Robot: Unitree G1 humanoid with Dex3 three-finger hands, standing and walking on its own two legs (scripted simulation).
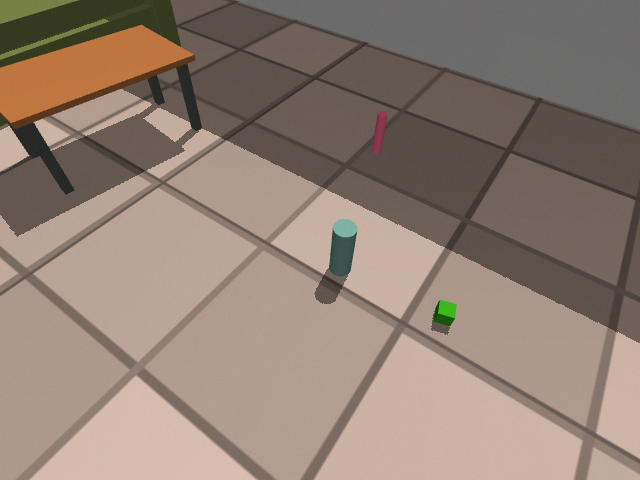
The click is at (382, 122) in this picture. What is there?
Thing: slim round
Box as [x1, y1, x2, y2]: [372, 111, 387, 153]
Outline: 383,111 378,112 372,145 372,151 375,153 380,151 387,115
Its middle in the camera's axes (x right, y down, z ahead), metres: +0.31 -0.55 +1.96
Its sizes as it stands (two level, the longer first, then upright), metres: 0.048 0.048 0.219
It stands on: the floor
